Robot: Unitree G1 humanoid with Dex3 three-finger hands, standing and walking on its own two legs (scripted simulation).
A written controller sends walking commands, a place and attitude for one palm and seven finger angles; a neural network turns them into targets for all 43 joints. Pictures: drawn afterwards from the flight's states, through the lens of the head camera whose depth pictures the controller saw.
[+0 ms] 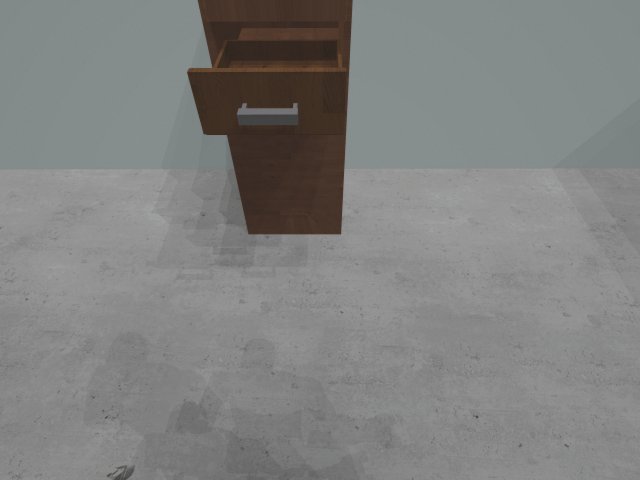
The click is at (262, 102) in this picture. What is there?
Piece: drawer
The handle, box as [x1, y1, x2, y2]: [237, 103, 298, 124]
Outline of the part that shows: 237,112 239,124 297,124 298,119 297,103 293,103 292,108 248,108 246,103 243,103 242,107 238,108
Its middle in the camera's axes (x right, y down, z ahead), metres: -0.12 -0.29 +0.90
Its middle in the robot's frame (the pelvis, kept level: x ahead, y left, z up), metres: +0.87 +0.17 +0.00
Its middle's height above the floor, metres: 0.77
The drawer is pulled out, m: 0.29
